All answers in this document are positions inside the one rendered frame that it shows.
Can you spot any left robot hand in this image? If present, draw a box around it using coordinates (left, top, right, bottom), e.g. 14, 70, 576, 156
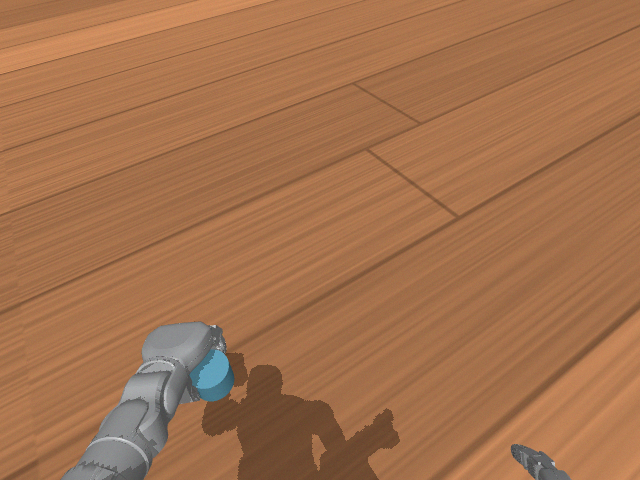
142, 322, 227, 404

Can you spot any right robot hand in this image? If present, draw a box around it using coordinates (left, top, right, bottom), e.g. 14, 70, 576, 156
511, 444, 571, 480

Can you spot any left robot arm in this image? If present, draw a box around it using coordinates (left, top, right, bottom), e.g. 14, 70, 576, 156
61, 357, 188, 480

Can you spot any tin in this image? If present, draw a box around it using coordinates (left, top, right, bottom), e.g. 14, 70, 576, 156
189, 349, 234, 401

